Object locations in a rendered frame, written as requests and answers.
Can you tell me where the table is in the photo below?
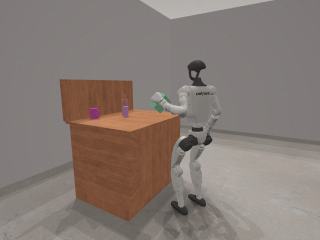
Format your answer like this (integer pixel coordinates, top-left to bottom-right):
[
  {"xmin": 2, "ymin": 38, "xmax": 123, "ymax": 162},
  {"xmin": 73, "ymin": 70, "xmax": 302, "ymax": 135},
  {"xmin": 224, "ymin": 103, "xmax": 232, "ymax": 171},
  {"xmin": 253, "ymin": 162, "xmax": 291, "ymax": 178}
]
[{"xmin": 59, "ymin": 79, "xmax": 181, "ymax": 222}]

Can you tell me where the robot right forearm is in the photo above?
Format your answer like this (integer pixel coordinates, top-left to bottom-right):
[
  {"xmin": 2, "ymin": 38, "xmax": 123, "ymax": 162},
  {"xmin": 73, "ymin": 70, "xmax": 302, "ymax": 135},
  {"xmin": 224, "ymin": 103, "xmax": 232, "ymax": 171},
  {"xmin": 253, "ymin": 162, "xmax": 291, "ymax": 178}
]
[{"xmin": 205, "ymin": 114, "xmax": 221, "ymax": 131}]

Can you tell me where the robot right thigh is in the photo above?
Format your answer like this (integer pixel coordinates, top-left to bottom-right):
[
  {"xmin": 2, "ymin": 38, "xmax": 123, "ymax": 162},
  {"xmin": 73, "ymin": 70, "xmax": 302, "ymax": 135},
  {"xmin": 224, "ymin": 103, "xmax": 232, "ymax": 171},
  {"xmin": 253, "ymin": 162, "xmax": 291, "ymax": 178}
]
[{"xmin": 189, "ymin": 133, "xmax": 213, "ymax": 172}]

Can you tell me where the sponge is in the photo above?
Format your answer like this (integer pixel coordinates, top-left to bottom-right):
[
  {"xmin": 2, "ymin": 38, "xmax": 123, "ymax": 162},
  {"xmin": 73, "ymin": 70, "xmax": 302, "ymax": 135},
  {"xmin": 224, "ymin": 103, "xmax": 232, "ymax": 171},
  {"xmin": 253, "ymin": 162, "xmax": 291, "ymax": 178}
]
[{"xmin": 151, "ymin": 92, "xmax": 171, "ymax": 113}]

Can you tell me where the robot right upper arm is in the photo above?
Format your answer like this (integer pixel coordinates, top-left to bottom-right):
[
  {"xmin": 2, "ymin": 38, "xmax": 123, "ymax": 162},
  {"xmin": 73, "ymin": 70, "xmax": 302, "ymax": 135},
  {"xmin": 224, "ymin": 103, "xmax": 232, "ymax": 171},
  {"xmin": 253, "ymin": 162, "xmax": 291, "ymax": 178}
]
[{"xmin": 208, "ymin": 85, "xmax": 222, "ymax": 117}]

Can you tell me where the robot left upper arm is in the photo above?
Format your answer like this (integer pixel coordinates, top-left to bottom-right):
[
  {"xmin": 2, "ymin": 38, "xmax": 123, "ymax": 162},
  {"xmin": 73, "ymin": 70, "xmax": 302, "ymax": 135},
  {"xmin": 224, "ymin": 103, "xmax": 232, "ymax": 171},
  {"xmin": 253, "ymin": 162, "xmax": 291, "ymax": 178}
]
[{"xmin": 177, "ymin": 85, "xmax": 191, "ymax": 118}]

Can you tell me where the robot left hand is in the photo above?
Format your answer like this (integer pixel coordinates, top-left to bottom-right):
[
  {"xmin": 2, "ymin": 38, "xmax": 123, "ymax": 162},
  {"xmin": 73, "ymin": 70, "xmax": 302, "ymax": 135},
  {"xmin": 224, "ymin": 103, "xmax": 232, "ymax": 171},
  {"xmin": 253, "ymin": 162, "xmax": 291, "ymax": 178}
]
[{"xmin": 151, "ymin": 92, "xmax": 163, "ymax": 104}]

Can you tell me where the robot left forearm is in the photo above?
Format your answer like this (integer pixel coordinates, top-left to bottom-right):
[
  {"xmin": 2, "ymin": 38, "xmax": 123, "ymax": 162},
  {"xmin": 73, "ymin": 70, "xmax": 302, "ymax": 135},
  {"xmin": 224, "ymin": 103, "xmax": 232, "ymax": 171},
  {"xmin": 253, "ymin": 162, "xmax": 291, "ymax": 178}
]
[{"xmin": 158, "ymin": 98, "xmax": 184, "ymax": 115}]

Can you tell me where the robot right hand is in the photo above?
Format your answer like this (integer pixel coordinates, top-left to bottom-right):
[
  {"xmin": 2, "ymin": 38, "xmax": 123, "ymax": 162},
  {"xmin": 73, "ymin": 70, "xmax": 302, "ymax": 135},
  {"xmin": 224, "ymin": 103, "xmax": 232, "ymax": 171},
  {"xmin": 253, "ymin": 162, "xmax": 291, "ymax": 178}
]
[{"xmin": 203, "ymin": 127, "xmax": 211, "ymax": 134}]

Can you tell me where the humanoid robot torso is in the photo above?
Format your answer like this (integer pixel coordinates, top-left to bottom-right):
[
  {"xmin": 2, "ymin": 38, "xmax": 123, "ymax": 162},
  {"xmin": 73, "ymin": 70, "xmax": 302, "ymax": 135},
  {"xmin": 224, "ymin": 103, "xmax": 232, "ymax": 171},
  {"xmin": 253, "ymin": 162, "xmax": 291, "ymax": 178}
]
[{"xmin": 186, "ymin": 83, "xmax": 211, "ymax": 146}]

